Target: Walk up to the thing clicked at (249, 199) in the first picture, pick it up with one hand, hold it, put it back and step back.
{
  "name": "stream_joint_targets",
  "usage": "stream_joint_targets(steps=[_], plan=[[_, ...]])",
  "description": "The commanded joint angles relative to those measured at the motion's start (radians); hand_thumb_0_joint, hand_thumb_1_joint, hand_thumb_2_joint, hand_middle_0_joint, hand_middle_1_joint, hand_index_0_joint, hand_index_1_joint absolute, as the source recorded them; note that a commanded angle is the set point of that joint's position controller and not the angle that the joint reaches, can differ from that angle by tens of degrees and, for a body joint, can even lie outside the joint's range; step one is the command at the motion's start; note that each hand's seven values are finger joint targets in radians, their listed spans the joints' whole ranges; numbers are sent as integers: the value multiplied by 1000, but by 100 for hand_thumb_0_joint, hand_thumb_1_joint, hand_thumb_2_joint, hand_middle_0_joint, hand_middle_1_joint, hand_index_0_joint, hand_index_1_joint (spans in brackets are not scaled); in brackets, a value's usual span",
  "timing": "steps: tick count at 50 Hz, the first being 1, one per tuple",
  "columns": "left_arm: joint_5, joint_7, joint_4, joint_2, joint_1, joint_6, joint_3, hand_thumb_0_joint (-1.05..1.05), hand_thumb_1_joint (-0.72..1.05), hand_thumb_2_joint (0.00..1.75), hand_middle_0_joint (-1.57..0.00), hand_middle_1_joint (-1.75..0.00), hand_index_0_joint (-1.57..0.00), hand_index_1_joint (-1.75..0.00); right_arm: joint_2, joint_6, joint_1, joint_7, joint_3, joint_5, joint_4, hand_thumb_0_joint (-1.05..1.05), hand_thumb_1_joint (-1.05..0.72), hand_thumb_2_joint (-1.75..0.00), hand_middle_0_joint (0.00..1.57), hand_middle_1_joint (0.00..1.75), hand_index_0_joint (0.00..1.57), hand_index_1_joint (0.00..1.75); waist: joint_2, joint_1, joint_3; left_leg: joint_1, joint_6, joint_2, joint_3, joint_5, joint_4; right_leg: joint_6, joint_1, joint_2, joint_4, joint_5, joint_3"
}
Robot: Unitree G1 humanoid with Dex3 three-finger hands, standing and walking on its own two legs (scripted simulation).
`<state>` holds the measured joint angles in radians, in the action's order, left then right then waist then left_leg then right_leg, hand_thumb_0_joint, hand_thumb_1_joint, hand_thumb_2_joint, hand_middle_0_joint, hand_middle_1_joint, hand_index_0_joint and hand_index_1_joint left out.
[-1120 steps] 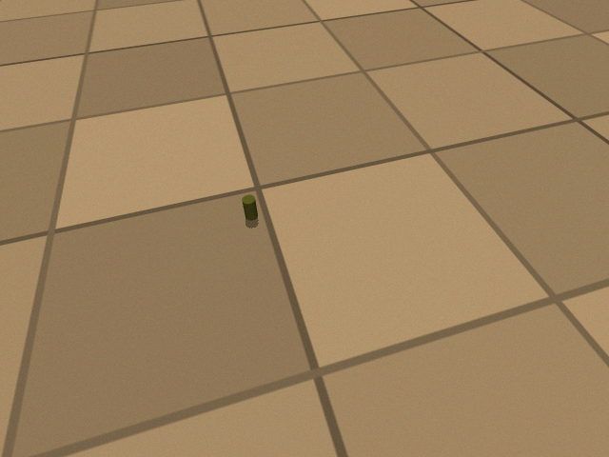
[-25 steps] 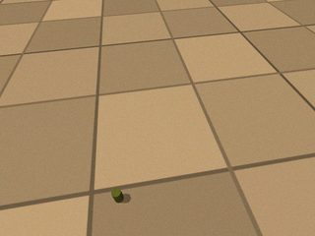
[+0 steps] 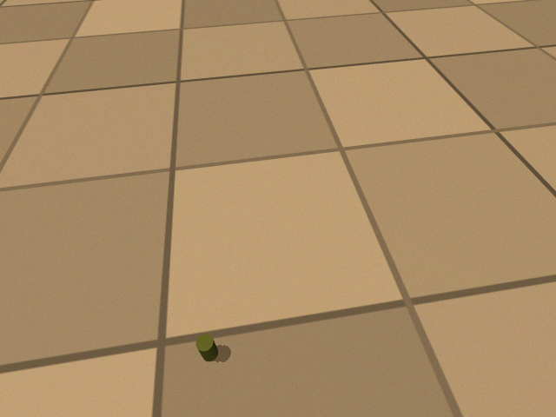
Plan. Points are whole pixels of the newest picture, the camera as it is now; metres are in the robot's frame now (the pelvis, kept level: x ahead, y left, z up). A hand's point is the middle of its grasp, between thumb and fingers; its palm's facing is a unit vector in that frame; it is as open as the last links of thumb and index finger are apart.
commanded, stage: stand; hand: left
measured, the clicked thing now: (207, 348) +0.46 +0.29 -0.73
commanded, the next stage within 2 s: walk up in 1.40 s
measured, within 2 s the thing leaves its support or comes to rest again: neither
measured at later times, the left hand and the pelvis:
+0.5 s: hand out of the picture +0.07 +0.26 -0.16, palm faces -0.01 -0.94 -0.34, open 7.4 cm; pelvis +0.00 +0.00 +0.00, yaw +0 degrees
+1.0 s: hand out of the picture +0.06 +0.26 -0.16, palm faces -0.01 -0.94 -0.35, open 7.4 cm; pelvis +0.00 +0.01 +0.00, yaw +0 degrees
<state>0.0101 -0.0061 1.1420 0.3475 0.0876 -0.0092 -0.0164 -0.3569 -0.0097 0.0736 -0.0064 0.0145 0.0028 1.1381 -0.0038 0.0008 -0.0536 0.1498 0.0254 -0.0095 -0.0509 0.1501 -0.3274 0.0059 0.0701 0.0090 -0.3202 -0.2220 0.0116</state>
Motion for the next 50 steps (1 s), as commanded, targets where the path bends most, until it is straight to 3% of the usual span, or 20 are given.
stream_joint_targets(steps=[1,6,14,18,27,34,38,50], plan=[[-4,12,-54,216,-37,-19,-34,0,90,90,-20,-30,-20,-30,-207,-21,-32,17,-41,2,-58,0,-90,-90,20,30,20,30,-1,-1,77,-31,-35,-110,-73,-166,32,-19,9,118,55,147,-83],[-1,13,-55,222,-29,-21,-37,0,90,90,-20,-30,-20,-30,-208,-22,-30,17,-43,2,-65,0,-90,-90,20,30,20,30,11,-4,108,-56,-43,-117,-72,-219,15,-18,-9,123,49,198,-80],[0,13,-59,217,-20,-18,-34,0,90,90,-20,-30,-20,-30,-211,-21,-29,17,-42,3,-63,0,-90,-90,20,30,20,30,-9,-4,84,-36,-39,-110,-73,-153,29,-19,4,121,67,146,-83],[-1,13,-59,217,-12,-20,-33,0,90,90,-20,-30,-20,-30,-210,-22,-29,18,-42,4,-66,0,-90,-90,20,30,20,30,-8,-7,98,-48,-40,-113,-74,-194,24,-18,-6,123,55,174,-81],[1,11,-57,217,-6,-15,-33,0,90,90,-20,-30,-20,-30,-214,-20,-13,17,-44,5,-62,0,-90,-90,20,30,20,30,-15,-5,63,-15,-41,-107,-81,-93,52,-22,12,117,61,84,-78],[0,12,-63,221,-6,-16,-34,0,90,90,-20,-30,-20,-30,-209,-24,-5,18,-43,3,-64,0,-90,-90,20,30,20,30,1,-4,87,-41,-44,-110,-80,-174,31,-22,4,123,51,140,-81],[-2,12,-60,216,5,-15,-31,0,90,90,-20,-30,-20,-30,-212,-22,-7,18,-42,4,-63,0,-90,-90,20,30,20,30,-5,-6,70,-37,-42,-104,-77,-140,34,-22,18,120,60,119,-82],[-1,14,-66,221,10,-16,-30,0,90,90,-20,-30,-20,-30,-208,-21,-13,18,-42,3,-72,0,-90,-90,20,30,20,30,0,-9,72,-42,-42,-107,-81,-165,29,-20,19,121,55,127,-78]])
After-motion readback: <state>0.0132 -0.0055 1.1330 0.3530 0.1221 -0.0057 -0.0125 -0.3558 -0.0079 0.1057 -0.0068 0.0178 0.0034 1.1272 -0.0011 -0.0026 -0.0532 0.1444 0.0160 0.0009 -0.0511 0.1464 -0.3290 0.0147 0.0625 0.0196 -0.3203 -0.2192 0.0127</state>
